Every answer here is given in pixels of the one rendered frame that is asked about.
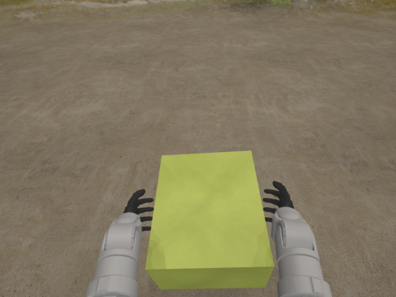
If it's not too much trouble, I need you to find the carton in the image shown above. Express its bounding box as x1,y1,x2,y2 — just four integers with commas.
145,150,274,290

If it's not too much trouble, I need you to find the robot right forearm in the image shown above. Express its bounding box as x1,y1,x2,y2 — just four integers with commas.
271,207,332,297

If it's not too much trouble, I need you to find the robot left hand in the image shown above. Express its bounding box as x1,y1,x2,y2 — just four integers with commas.
124,189,154,231

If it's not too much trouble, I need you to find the robot left forearm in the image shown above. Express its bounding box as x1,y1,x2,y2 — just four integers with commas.
85,212,142,297

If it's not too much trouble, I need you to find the robot right hand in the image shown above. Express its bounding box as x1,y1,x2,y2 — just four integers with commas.
263,181,294,222

